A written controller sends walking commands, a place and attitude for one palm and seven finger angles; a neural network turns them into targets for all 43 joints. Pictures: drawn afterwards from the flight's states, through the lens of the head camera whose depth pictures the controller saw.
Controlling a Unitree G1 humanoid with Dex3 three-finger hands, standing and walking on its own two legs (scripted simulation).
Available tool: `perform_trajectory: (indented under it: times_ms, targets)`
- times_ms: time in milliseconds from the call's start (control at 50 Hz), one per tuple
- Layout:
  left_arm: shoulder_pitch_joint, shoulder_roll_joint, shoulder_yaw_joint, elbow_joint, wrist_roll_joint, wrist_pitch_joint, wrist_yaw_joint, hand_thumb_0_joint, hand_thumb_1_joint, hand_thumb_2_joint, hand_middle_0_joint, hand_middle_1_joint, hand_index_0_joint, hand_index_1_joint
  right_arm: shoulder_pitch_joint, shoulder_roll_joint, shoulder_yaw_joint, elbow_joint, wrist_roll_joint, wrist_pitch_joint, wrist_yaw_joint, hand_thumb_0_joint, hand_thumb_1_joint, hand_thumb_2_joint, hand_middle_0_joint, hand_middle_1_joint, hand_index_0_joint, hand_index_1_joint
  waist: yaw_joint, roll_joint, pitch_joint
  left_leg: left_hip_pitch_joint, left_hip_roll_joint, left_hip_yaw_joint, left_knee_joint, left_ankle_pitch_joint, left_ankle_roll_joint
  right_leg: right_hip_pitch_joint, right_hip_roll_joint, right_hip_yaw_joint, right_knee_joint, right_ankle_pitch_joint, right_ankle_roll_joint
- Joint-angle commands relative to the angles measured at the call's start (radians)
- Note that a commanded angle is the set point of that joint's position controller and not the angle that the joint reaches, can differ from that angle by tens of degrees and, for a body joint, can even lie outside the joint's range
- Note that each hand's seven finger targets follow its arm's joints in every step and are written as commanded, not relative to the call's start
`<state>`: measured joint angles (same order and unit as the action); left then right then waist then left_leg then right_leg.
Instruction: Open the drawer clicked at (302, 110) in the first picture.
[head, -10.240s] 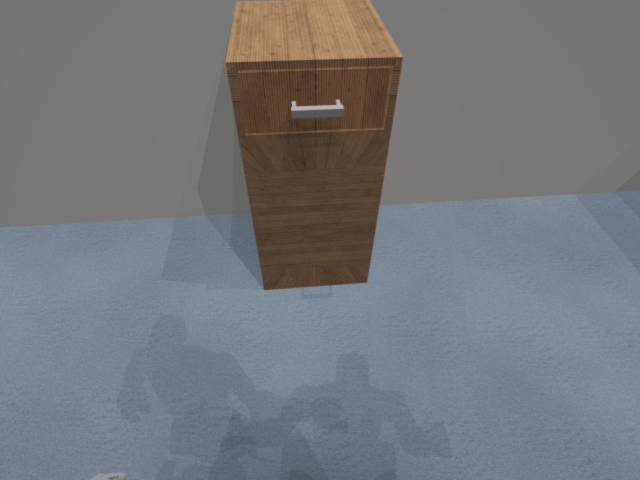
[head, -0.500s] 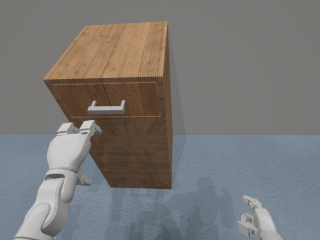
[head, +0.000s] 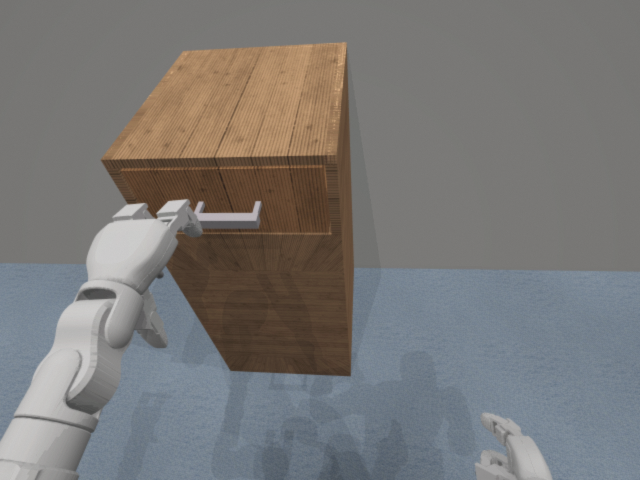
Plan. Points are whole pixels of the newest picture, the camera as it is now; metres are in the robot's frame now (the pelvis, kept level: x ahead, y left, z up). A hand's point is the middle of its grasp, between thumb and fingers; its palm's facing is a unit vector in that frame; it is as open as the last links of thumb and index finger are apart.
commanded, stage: raise the hand with hooked fingers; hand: left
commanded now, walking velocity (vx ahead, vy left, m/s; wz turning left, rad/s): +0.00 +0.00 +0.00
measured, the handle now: (226, 213) +0.53 +0.25 +0.00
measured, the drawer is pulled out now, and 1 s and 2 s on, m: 0.00 0.00 0.00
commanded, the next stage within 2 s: move the hooked fingers above the handle in 0.20 s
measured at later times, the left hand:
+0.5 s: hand (172, 282) +0.31 +0.23 +0.10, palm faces +0.03 -0.07 -1.00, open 13.8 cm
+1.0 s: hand (189, 251) +0.38 +0.24 +0.08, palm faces +0.00 -0.06 -1.00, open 13.8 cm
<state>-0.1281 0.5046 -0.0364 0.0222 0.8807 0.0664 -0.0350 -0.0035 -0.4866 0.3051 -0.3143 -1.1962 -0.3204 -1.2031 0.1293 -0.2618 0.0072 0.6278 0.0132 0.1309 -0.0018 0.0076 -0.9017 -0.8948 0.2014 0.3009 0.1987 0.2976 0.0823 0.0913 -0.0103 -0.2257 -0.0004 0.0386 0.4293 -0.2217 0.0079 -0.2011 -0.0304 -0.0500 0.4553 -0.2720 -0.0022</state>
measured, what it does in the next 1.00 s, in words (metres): stands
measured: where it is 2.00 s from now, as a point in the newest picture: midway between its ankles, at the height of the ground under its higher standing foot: outside the picture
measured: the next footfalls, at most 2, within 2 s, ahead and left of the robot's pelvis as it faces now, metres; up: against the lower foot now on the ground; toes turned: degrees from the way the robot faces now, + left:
none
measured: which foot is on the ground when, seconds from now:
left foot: down 0.00-1.00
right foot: down 0.00-1.00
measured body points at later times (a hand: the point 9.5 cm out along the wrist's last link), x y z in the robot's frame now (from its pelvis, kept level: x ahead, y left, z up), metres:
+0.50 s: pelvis -0.01 -0.01 +0.00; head +0.00 -0.05 +0.45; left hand +0.30 +0.23 +0.16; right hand +0.20 -0.23 -0.11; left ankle +0.00 +0.11 -0.74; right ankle -0.02 -0.12 -0.74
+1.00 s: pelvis +0.00 -0.01 -0.01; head +0.03 -0.03 +0.44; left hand +0.37 +0.24 +0.13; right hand +0.13 -0.26 -0.14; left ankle +0.00 +0.11 -0.74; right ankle -0.02 -0.12 -0.74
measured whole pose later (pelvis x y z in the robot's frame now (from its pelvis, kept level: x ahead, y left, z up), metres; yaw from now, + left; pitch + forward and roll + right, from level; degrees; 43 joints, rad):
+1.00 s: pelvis +0.00 -0.01 -0.01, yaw -1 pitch +6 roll +1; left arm -0.37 0.51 -0.03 0.42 0.94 -0.05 0.07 0.00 -0.49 0.30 -0.32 -1.20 -0.32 -1.20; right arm 0.22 -0.27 -0.04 0.67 0.03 0.12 -0.04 0.01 -0.90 -0.89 0.20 0.30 0.20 0.30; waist 0.03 0.06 -0.04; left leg -0.35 0.01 0.05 0.51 -0.26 0.00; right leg -0.33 -0.02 -0.04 0.54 -0.30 -0.01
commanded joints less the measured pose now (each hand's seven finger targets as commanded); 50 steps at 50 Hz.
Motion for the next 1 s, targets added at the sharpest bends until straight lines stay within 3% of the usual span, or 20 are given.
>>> perform_trajectory:
  times_ms: [0, 140, 160, 260, 300, 340, 400, 500, 560, 600, 760, 780, 800, 820, 860, 940, 980]
  targets:
    - [-0.26, 0.216, 0.146, -0.228, 0.013, -0.042, 0.064, 0.0, -0.5, 0.3, -0.3, -1.2, -0.3, -1.2, -0.138, -0.098, -0.04, -0.16, 0.0, -0.057, -0.006, 0.0, -0.9, -0.9, 0.2, 0.3, 0.2, 0.3, 0.009, -0.051, -0.248, 0.096, -0.029, -0.02, -0.023, 0.302, 0.018, 0.075, 0.04, 0.018, -0.037, 0.281, -0.033]
    - [-0.272, 0.227, 0.172, -0.193, 0.013, -0.04, 0.131, 0.0, -0.5, 0.3, -0.3, -1.2, -0.3, -1.2, -0.137, -0.095, -0.047, -0.139, 0.007, -0.07, -0.01, 0.0, -0.9, -0.9, 0.2, 0.3, 0.2, 0.3, 0.012, -0.065, -0.254, 0.079, -0.033, -0.012, -0.026, 0.266, 0.017, 0.082, 0.037, 0.026, -0.043, 0.252, -0.032]
    - [-0.285, 0.209, 0.148, -0.197, 0.015, -0.034, 0.132, 0.0, -0.5, 0.3, -0.3, -1.2, -0.3, -1.2, -0.144, -0.095, -0.045, -0.139, 0.008, -0.071, -0.01, 0.0, -0.9, -0.9, 0.2, 0.3, 0.2, 0.3, 0.008, -0.047, -0.25, 0.083, -0.033, -0.009, -0.027, 0.255, 0.019, 0.071, 0.035, 0.028, -0.044, 0.248, -0.031]
    - [-0.275, 0.179, 0.103, -0.163, 0.012, -0.002, 0.105, 0.0, -0.5, 0.3, -0.3, -1.2, -0.3, -1.2, -0.158, -0.094, -0.041, -0.139, 0.013, -0.069, -0.016, 0.0, -0.9, -0.9, 0.2, 0.3, 0.2, 0.3, -0.002, -0.074, -0.224, 0.076, -0.036, 0.0, -0.029, 0.223, 0.023, 0.066, 0.033, 0.031, -0.055, 0.236, -0.025]
    - [-0.275, 0.212, 0.126, -0.14, 0.016, -0.001, 0.091, 0.0, -0.5, 0.3, -0.3, -1.2, -0.3, -1.2, -0.155, -0.1, -0.038, -0.134, 0.011, -0.066, -0.022, 0.0, -0.9, -0.9, 0.2, 0.3, 0.2, 0.3, 0.0, -0.096, -0.21, 0.066, -0.036, 0.002, -0.034, 0.217, 0.026, 0.069, 0.033, 0.034, -0.06, 0.24, -0.023]
    - [-0.328, 0.2, 0.107, -0.113, 0.02, -0.006, 0.08, 0.0, -0.5, 0.3, -0.3, -1.2, -0.3, -1.2, -0.153, -0.099, -0.034, -0.133, 0.012, -0.064, -0.027, 0.0, -0.9, -0.9, 0.2, 0.3, 0.2, 0.3, -0.012, -0.11, -0.195, 0.056, -0.039, 0.002, -0.034, 0.188, 0.025, 0.055, 0.033, 0.034, -0.068, 0.207, -0.021]
    - [-0.387, 0.194, 0.093, -0.11, 0.031, -0.034, 0.082, 0.0, -0.5, 0.3, -0.3, -1.2, -0.3, -1.2, -0.143, -0.094, -0.035, -0.13, 0.01, -0.068, -0.034, 0.0, -0.9, -0.9, 0.2, 0.3, 0.2, 0.3, -0.015, -0.072, -0.224, 0.074, -0.041, 0.001, -0.024, 0.192, 0.026, 0.041, 0.034, 0.034, -0.058, 0.209, -0.023]
    - [-0.47, 0.224, 0.115, 0.019, 0.041, -0.061, 0.103, 0.0, -0.5, 0.3, -0.3, -1.2, -0.3, -1.2, -0.112, -0.094, -0.038, -0.107, 0.012, -0.073, -0.048, 0.0, -0.9, -0.9, 0.2, 0.3, 0.2, 0.3, -0.023, -0.092, -0.212, 0.047, -0.042, 0.003, -0.012, 0.16, 0.027, 0.014, 0.034, 0.036, -0.058, 0.179, -0.023]
    - [-0.538, 0.211, 0.091, 0.054, 0.05, -0.071, 0.115, 0.0, -0.5, 0.3, -0.3, -1.2, -0.3, -1.2, -0.097, -0.094, -0.042, -0.107, 0.014, -0.078, -0.049, 0.0, -0.9, -0.9, 0.2, 0.3, 0.2, 0.3, -0.028, -0.079, -0.243, 0.044, -0.043, 0.001, -0.004, 0.163, 0.027, 0.011, 0.034, 0.037, -0.046, 0.177, -0.025]
    - [-0.548, 0.226, 0.103, 0.063, 0.05, -0.075, 0.121, 0.0, -0.5, 0.3, -0.3, -1.2, -0.3, -1.2, -0.085, -0.096, -0.047, -0.107, 0.014, -0.078, -0.049, 0.0, -0.9, -0.9, 0.2, 0.3, 0.2, 0.3, -0.025, -0.051, -0.277, 0.054, -0.044, 0.001, 0.009, 0.201, 0.029, 0.023, 0.034, 0.036, -0.031, 0.224, -0.029]
    - [-0.565, 0.217, 0.095, 0.16, 0.048, -0.084, 0.112, 0.0, -0.5, 0.3, -0.3, -1.2, -0.3, -1.2, -0.033, -0.111, -0.063, -0.11, 0.017, -0.064, -0.046, 0.0, -0.9, -0.9, 0.2, 0.3, 0.2, 0.3, -0.034, -0.106, -0.292, 0.012, -0.037, 0.002, 0.032, 0.229, 0.036, 0.014, 0.038, 0.035, -0.003, 0.271, -0.027]
    - [-0.552, 0.247, 0.124, 0.173, 0.051, -0.086, 0.116, 0.0, -0.5, 0.3, -0.3, -1.2, -0.3, -1.2, -0.026, -0.115, -0.067, -0.107, 0.017, -0.062, -0.047, 0.0, -0.9, -0.9, 0.2, 0.3, 0.2, 0.3, -0.03, -0.098, -0.299, 0.008, -0.038, 0.003, 0.035, 0.235, 0.036, 0.016, 0.04, 0.035, 0.004, 0.278, -0.028]
    - [-0.578, 0.235, 0.106, 0.162, 0.05, -0.093, 0.115, 0.0, -0.5, 0.3, -0.3, -1.2, -0.3, -1.2, -0.021, -0.115, -0.066, -0.109, 0.016, -0.061, -0.047, 0.0, -0.9, -0.9, 0.2, 0.3, 0.2, 0.3, -0.034, -0.089, -0.307, 0.008, -0.04, 0.002, 0.041, 0.247, 0.037, 0.016, 0.038, 0.036, 0.01, 0.298, -0.029]
    - [-0.576, 0.256, 0.132, 0.151, 0.054, -0.101, 0.121, 0.0, -0.5, 0.3, -0.3, -1.2, -0.3, -1.2, -0.01, -0.116, -0.073, -0.106, 0.015, -0.06, -0.046, 0.0, -0.9, -0.9, 0.2, 0.3, 0.2, 0.3, -0.031, -0.076, -0.336, 0.018, -0.037, 0.0, 0.047, 0.27, 0.036, 0.017, 0.041, 0.034, 0.02, 0.311, -0.031]
    - [-0.577, 0.265, 0.144, 0.169, 0.055, -0.107, 0.131, 0.0, -0.5, 0.3, -0.3, -1.2, -0.3, -1.2, 0.002, -0.116, -0.076, -0.104, 0.016, -0.059, -0.045, 0.0, -0.9, -0.9, 0.2, 0.3, 0.2, 0.3, -0.032, -0.069, -0.331, 0.008, -0.037, -0.001, 0.055, 0.268, 0.036, 0.009, 0.041, 0.034, 0.025, 0.305, -0.032]
    - [-0.606, 0.284, 0.163, 0.211, 0.06, -0.116, 0.152, 0.0, -0.5, 0.3, -0.3, -1.2, -0.3, -1.2, 0.027, -0.124, -0.086, -0.091, 0.016, -0.057, -0.047, 0.0, -0.9, -0.9, 0.2, 0.3, 0.2, 0.3, -0.039, -0.085, -0.345, -0.006, -0.034, 0.002, 0.068, 0.279, 0.038, 0.0, 0.045, 0.037, 0.036, 0.315, -0.032]
    - [-0.638, 0.255, 0.13, 0.227, 0.065, -0.114, 0.159, 0.0, -0.5, 0.3, -0.3, -1.2, -0.3, -1.2, 0.036, -0.121, -0.087, -0.088, 0.019, -0.054, -0.047, 0.0, -0.9, -0.9, 0.2, 0.3, 0.2, 0.3, -0.053, -0.058, -0.339, -0.005, -0.034, 0.0, 0.077, 0.281, 0.037, -0.031, 0.047, 0.031, 0.046, 0.313, -0.033]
